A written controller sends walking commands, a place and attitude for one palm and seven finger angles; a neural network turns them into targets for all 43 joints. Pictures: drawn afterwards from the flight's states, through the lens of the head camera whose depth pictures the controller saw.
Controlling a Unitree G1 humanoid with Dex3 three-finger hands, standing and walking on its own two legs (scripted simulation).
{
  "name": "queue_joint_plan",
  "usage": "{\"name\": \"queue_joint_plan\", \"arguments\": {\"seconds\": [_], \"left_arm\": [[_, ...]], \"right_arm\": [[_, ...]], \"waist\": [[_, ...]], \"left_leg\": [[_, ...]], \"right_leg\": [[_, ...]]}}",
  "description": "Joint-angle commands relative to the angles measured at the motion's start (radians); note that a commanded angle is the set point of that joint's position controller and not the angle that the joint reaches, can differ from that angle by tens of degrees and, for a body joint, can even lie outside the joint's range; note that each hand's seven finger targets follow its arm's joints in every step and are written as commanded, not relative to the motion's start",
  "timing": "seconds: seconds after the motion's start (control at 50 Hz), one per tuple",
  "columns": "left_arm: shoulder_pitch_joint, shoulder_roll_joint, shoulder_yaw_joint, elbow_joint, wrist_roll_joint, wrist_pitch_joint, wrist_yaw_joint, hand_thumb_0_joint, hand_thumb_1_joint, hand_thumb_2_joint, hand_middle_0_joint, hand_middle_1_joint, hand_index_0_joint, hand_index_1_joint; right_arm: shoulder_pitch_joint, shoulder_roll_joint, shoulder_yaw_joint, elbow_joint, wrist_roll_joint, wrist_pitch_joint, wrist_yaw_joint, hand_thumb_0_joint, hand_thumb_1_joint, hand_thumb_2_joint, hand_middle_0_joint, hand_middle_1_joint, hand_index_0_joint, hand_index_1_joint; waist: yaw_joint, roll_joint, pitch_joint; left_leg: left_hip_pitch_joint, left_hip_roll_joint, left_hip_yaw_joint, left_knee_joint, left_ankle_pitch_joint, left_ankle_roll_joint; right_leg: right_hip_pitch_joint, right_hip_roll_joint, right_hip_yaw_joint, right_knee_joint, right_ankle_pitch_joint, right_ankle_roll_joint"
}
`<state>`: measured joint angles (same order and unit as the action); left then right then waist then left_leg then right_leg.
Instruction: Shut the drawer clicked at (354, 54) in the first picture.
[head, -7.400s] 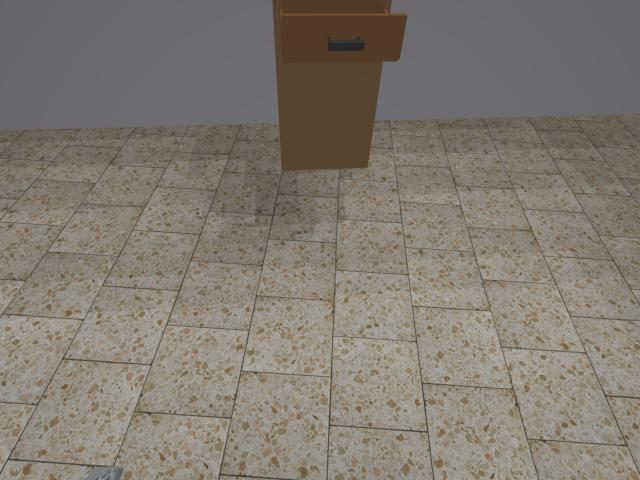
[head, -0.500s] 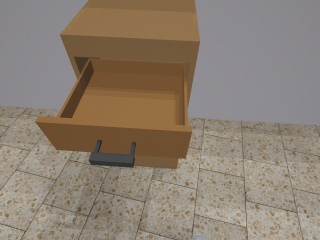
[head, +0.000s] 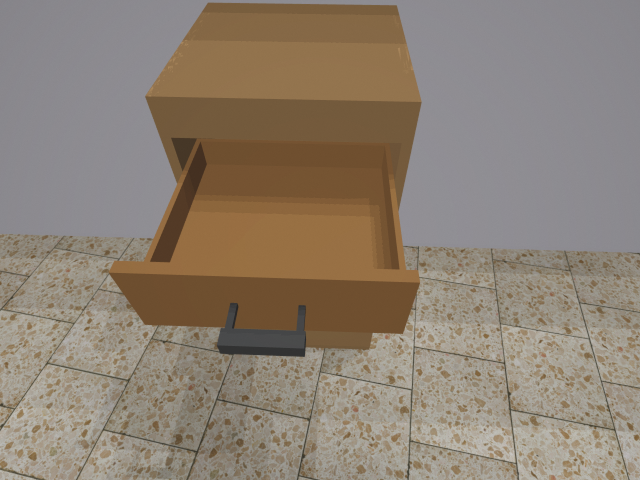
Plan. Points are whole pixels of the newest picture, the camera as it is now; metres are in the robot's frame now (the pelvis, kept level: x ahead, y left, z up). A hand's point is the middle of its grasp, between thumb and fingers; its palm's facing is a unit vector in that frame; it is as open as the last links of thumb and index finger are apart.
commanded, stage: come to a stop and stand still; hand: left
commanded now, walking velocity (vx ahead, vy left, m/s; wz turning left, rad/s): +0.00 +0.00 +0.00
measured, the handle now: (265, 326) +0.31 +0.10 -0.01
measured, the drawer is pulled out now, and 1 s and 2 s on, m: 0.30 0.30 0.30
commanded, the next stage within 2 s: look again from close up in 0.64 s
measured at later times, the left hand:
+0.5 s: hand out of the picture +0.07 +0.17 -0.16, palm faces +0.02 -0.97 -0.23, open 7.4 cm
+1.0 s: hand out of the picture +0.03 +0.16 -0.17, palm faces +0.03 -0.98 -0.21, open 7.4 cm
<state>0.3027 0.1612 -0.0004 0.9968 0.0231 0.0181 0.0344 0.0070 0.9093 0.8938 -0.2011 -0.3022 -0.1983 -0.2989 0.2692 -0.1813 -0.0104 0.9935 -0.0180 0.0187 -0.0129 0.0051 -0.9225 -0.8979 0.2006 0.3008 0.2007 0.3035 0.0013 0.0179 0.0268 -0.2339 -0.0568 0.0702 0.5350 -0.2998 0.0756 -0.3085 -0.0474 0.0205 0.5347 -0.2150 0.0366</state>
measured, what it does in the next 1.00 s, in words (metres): stands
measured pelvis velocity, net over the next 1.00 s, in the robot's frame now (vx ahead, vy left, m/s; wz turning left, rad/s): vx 0.04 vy -0.02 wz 0.01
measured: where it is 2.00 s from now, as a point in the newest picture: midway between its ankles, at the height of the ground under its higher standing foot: outside the picture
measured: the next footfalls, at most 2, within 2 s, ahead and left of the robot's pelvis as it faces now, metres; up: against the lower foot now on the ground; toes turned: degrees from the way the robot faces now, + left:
left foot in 2.00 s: +0.05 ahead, +0.05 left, +0.00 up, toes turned +2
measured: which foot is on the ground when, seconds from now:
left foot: down 0.00-1.00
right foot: down 0.00-1.00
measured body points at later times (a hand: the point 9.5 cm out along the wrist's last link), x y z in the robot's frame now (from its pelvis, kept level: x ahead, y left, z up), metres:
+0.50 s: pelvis +0.04 -0.01 +0.01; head +0.05 -0.02 +0.46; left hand +0.07 +0.22 -0.15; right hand +0.06 -0.24 -0.15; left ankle -0.01 +0.07 -0.73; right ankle +0.04 -0.15 -0.73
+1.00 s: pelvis +0.04 -0.02 +0.01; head +0.05 -0.02 +0.46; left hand +0.03 +0.21 -0.15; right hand +0.04 -0.24 -0.15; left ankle -0.01 +0.07 -0.73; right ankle +0.04 -0.15 -0.73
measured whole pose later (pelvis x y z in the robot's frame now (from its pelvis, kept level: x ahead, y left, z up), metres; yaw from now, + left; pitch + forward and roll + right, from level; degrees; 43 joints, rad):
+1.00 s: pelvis +0.04 -0.02 +0.01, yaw +1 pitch -1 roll +0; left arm 0.28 0.15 0.00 1.10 0.02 0.00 0.05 0.01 0.91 0.89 -0.20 -0.30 -0.20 -0.30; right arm 0.26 -0.15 -0.01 1.15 -0.01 -0.02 -0.03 0.00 -0.91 -0.90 0.20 0.30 0.20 0.30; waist 0.00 0.01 0.04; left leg -0.11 -0.04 0.04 0.42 -0.29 0.05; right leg -0.19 -0.03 -0.01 0.45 -0.24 0.02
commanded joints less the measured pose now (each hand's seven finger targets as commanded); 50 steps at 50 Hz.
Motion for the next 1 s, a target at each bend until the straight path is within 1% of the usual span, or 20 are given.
{"name": "queue_joint_plan", "arguments": {"seconds": [0.0,0.04,0.08,0.1,0.14,0.16,0.2,0.24,0.28,0.36,0.38,0.4,0.5,0.62,0.68,0.72,0.8,0.82,0.88,0.98], "left_arm": [[0.019,0.103,0.018,-0.034,-0.006,-0.028,0.011,0.000,0.900,0.900,-0.200,-0.300,-0.200,-0.300],[0.021,0.104,0.017,-0.028,-0.008,-0.030,0.014,0.000,0.900,0.900,-0.200,-0.300,-0.200,-0.300],[0.015,0.112,0.020,-0.019,-0.010,-0.032,0.016,0.000,0.900,0.900,-0.200,-0.300,-0.200,-0.300],[0.016,0.105,0.020,-0.016,-0.012,-0.032,0.017,0.000,0.900,0.900,-0.200,-0.300,-0.200,-0.300],[0.011,0.106,0.020,-0.007,-0.013,-0.031,0.019,0.000,0.900,0.900,-0.200,-0.300,-0.200,-0.300],[0.008,0.108,0.019,-0.006,-0.013,-0.031,0.020,0.000,0.900,0.900,-0.200,-0.300,-0.200,-0.300],[-0.004,0.108,0.020,-0.002,-0.013,-0.028,0.020,0.000,0.900,0.900,-0.200,-0.300,-0.200,-0.300],[-0.003,0.108,0.020,0.004,-0.013,-0.029,0.022,0.000,0.900,0.900,-0.200,-0.300,-0.200,-0.300],[-0.014,0.116,0.021,0.005,-0.013,-0.028,0.021,0.000,0.900,0.900,-0.200,-0.300,-0.200,-0.300],[-0.014,0.113,0.020,0.010,-0.012,-0.031,0.022,0.000,0.900,0.900,-0.200,-0.300,-0.200,-0.300],[-0.021,0.116,0.020,0.010,-0.012,-0.028,0.021,0.000,0.900,0.900,-0.200,-0.300,-0.200,-0.300],[-0.016,0.111,0.021,0.012,-0.011,-0.029,0.021,0.000,0.900,0.900,-0.200,-0.300,-0.200,-0.300],[-0.011,0.117,0.020,0.021,-0.012,-0.031,0.019,0.000,0.900,0.900,-0.200,-0.300,-0.200,-0.300],[0.001,0.113,0.016,0.035,-0.010,-0.034,0.018,0.000,0.900,0.900,-0.200,-0.300,-0.200,-0.300],[0.006,0.116,0.015,0.042,-0.011,-0.036,0.016,0.000,0.900,0.900,-0.200,-0.300,-0.200,-0.300],[0.016,0.110,0.015,0.048,-0.010,-0.036,0.017,0.000,0.900,0.900,-0.200,-0.300,-0.200,-0.300],[0.021,0.107,0.015,0.056,-0.011,-0.037,0.017,0.000,0.900,0.900,-0.200,-0.300,-0.200,-0.300],[0.026,0.105,0.013,0.057,-0.011,-0.037,0.017,0.000,0.900,0.900,-0.200,-0.300,-0.200,-0.300],[0.030,0.102,0.013,0.063,-0.012,-0.036,0.016,0.000,0.900,0.900,-0.200,-0.300,-0.200,-0.300],[0.040,0.098,0.013,0.071,-0.012,-0.036,0.017,0.000,0.900,0.900,-0.200,-0.300,-0.200,-0.300]], "right_arm": [[0.010,-0.123,-0.026,-0.031,0.004,-0.037,-0.007,0.000,-0.900,-0.900,0.200,0.300,0.200,0.300],[0.019,-0.112,-0.022,-0.011,0.005,-0.040,-0.008,0.000,-0.900,-0.900,0.200,0.300,0.200,0.300],[0.032,-0.109,-0.022,0.007,0.006,-0.044,-0.010,0.000,-0.900,-0.900,0.200,0.300,0.200,0.300],[0.031,-0.108,-0.021,0.014,0.005,-0.045,-0.013,0.000,-0.900,-0.900,0.200,0.300,0.200,0.300],[0.037,-0.103,-0.020,0.028,0.006,-0.044,-0.015,0.000,-0.900,-0.900,0.200,0.300,0.200,0.300],[0.039,-0.101,-0.020,0.034,0.007,-0.042,-0.015,0.000,-0.900,-0.900,0.200,0.300,0.200,0.300],[0.038,-0.101,-0.020,0.043,0.007,-0.041,-0.017,0.000,-0.900,-0.900,0.200,0.300,0.200,0.300],[0.037,-0.099,-0.020,0.052,0.007,-0.041,-0.017,0.000,-0.900,-0.900,0.200,0.300,0.200,0.300],[0.039,-0.098,-0.021,0.059,0.008,-0.040,-0.017,0.000,-0.900,-0.900,0.200,0.300,0.200,0.300],[0.032,-0.096,-0.020,0.071,0.008,-0.040,-0.017,0.000,-0.900,-0.900,0.200,0.300,0.200,0.300],[0.029,-0.097,-0.021,0.074,0.008,-0.039,-0.017,0.000,-0.900,-0.900,0.200,0.300,0.200,0.300],[0.022,-0.096,-0.020,0.074,0.008,-0.040,-0.017,0.000,-0.900,-0.900,0.200,0.300,0.200,0.300],[0.017,-0.099,-0.020,0.083,0.009,-0.041,-0.017,0.000,-0.900,-0.900,0.200,0.300,0.200,0.300],[0.020,-0.095,-0.018,0.095,0.012,-0.041,-0.017,0.000,-0.900,-0.900,0.200,0.300,0.200,0.300],[0.023,-0.092,-0.018,0.103,0.013,-0.042,-0.016,0.000,-0.900,-0.900,0.200,0.300,0.200,0.300],[0.022,-0.088,-0.017,0.109,0.012,-0.042,-0.016,0.000,-0.900,-0.900,0.200,0.300,0.200,0.300],[0.032,-0.086,-0.016,0.119,0.013,-0.043,-0.017,0.000,-0.900,-0.900,0.200,0.300,0.200,0.300],[0.037,-0.082,-0.015,0.123,0.014,-0.044,-0.017,0.000,-0.900,-0.900,0.200,0.300,0.200,0.300],[0.046,-0.078,-0.015,0.131,0.015,-0.045,-0.018,0.000,-0.900,-0.900,0.200,0.300,0.200,0.300],[0.058,-0.069,-0.016,0.143,0.014,-0.046,-0.019,0.000,-0.900,-0.900,0.200,0.300,0.200,0.300]], "waist": [[-0.006,-0.039,0.006],[-0.005,-0.016,-0.011],[-0.004,0.002,-0.045],[-0.003,0.016,-0.047],[-0.004,0.005,-0.037],[-0.005,-0.007,-0.031],[-0.005,0.001,-0.015],[-0.006,-0.018,-0.024],[-0.008,-0.012,-0.014],[-0.009,-0.031,-0.007],[-0.009,-0.021,0.010],[-0.006,-0.028,0.011],[-0.008,-0.006,0.000],[-0.008,-0.030,0.017],[-0.007,-0.004,0.013],[-0.005,-0.017,0.014],[-0.005,-0.008,0.017],[-0.004,-0.022,0.020],[-0.004,-0.009,0.022],[-0.002,-0.011,0.030]], "left_leg": [[-0.012,0.165,-0.202,-0.221,0.057,-0.020],[0.011,0.160,-0.188,-0.207,0.135,-0.022],[0.047,0.160,-0.178,-0.185,0.256,-0.023],[0.065,0.160,-0.170,-0.172,0.310,-0.026],[0.079,0.156,-0.160,-0.155,0.341,-0.028],[0.078,0.155,-0.156,-0.150,0.328,-0.029],[0.077,0.157,-0.155,-0.156,0.346,-0.031],[0.093,0.155,-0.150,-0.148,0.350,-0.032],[0.090,0.156,-0.150,-0.155,0.344,-0.033],[0.101,0.153,-0.144,-0.153,0.318,-0.035],[0.095,0.156,-0.144,-0.164,0.316,-0.035],[0.101,0.155,-0.143,-0.162,0.318,-0.034],[0.121,0.155,-0.139,-0.164,0.318,-0.035],[0.120,0.156,-0.136,-0.171,0.278,-0.035],[0.120,0.154,-0.140,-0.180,0.266,-0.033],[0.122,0.155,-0.139,-0.179,0.258,-0.033],[0.119,0.158,-0.140,-0.183,0.266,-0.033],[0.115,0.158,-0.141,-0.184,0.259,-0.032],[0.114,0.159,-0.144,-0.193,0.255,-0.029],[0.111,0.161,-0.142,-0.195,0.254,-0.029]], "right_leg": [[0.045,-0.037,0.034,-0.067,0.059,-0.059],[0.064,-0.045,0.032,-0.067,0.089,-0.057],[0.091,-0.046,0.027,-0.060,0.135,-0.056],[0.093,-0.048,0.025,-0.057,0.155,-0.056],[0.094,-0.053,0.028,-0.062,0.170,-0.056],[0.095,-0.056,0.035,-0.068,0.172,-0.057],[0.096,-0.056,0.032,-0.067,0.182,-0.057],[0.102,-0.060,0.038,-0.069,0.200,-0.059],[0.106,-0.061,0.037,-0.074,0.201,-0.060],[0.106,-0.068,0.049,-0.088,0.212,-0.062],[0.099,-0.064,0.043,-0.090,0.199,-0.062],[0.098,-0.065,0.044,-0.094,0.199,-0.059],[0.105,-0.067,0.051,-0.106,0.211,-0.061],[0.100,-0.070,0.054,-0.130,0.197,-0.061],[0.105,-0.068,0.053,-0.139,0.185,-0.063],[0.102,-0.069,0.055,-0.141,0.181,-0.062],[0.106,-0.067,0.049,-0.142,0.179,-0.063],[0.106,-0.069,0.050,-0.144,0.175,-0.063],[0.105,-0.065,0.047,-0.147,0.163,-0.063],[0.101,-0.064,0.043,-0.146,0.159,-0.064]]}}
